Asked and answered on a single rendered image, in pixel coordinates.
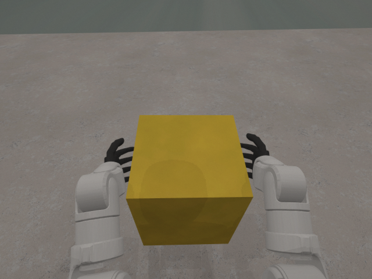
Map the right robot upper arm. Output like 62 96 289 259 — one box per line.
262 264 326 279

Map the carton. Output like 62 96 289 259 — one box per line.
126 115 253 245

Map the left robot hand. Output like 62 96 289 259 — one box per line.
104 138 134 183

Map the robot right forearm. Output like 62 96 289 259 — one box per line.
252 155 329 279

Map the robot left forearm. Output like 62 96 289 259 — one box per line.
69 162 127 279

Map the right robot hand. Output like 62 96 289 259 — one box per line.
240 133 269 179

